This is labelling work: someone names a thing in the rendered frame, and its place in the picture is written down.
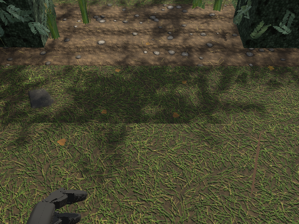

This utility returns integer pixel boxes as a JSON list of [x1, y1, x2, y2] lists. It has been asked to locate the left robot hand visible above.
[[26, 188, 88, 224]]

